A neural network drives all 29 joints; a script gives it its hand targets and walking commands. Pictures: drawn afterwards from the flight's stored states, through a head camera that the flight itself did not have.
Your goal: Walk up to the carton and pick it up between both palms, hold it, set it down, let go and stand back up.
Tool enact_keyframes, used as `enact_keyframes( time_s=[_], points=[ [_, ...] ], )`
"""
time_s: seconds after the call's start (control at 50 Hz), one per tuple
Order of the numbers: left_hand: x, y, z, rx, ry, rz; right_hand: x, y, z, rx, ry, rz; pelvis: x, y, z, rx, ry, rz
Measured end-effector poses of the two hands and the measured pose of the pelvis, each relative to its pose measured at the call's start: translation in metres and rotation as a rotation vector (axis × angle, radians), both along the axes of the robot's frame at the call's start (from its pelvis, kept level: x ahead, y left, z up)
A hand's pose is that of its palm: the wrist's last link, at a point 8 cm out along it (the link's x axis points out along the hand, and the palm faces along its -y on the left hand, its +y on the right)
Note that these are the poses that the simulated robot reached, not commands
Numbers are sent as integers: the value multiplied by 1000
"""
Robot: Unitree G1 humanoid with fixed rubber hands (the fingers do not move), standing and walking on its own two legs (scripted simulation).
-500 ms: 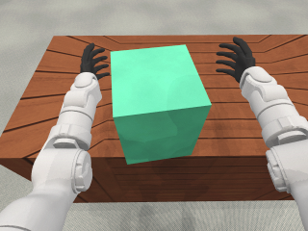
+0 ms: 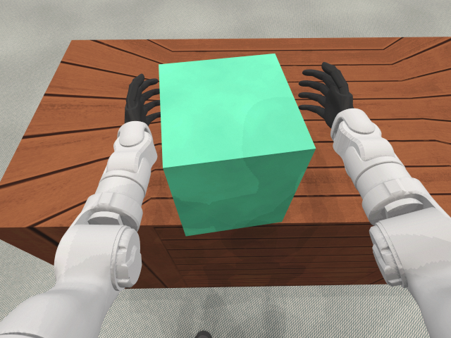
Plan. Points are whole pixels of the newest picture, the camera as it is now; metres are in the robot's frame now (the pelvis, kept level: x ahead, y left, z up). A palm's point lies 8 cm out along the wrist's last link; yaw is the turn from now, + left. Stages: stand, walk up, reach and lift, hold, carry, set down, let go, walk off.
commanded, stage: reach and lift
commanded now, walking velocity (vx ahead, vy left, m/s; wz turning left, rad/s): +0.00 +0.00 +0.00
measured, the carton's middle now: (227, 151) +0.44 +0.06 +0.05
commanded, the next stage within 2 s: none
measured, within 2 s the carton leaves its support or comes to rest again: leaves its support in 1.68 s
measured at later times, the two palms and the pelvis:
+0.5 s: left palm (146, 124) +0.44 +0.20 +0.10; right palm (318, 112) +0.48 -0.09 +0.12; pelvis +0.00 +0.00 +0.00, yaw +0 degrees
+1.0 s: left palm (145, 133) +0.42 +0.20 +0.10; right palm (320, 125) +0.45 -0.09 +0.12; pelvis +0.00 -0.01 +0.01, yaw +0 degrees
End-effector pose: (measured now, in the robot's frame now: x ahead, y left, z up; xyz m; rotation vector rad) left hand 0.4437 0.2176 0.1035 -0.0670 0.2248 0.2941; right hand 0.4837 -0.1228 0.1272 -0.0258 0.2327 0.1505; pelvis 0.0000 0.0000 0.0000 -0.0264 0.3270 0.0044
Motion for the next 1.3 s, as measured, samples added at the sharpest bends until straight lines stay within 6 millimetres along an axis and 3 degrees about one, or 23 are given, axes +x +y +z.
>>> enact_keyframes(
  time_s=[0.22, 0.54, 0.94, 1.3],
  points=[
    [-1, -12, -2, -6, 2, 9, -4, 29, -3, 30, 1, 26, 0, 0, 0, 0, 1, 0],
    [-3, -16, -3, 24, -2, 44, -6, 32, -4, 9, -22, -18, 0, 0, 0, 0, 0, 0],
    [-24, -19, 0, 16, 35, 41, -30, 29, -6, 23, -36, -36, 2, -7, 5, 9, -93, 2],
    [-26, -19, 0, 10, 37, 42, -33, 29, -7, 32, -34, -39, 1, -7, 5, 9, -97, 2]
  ],
)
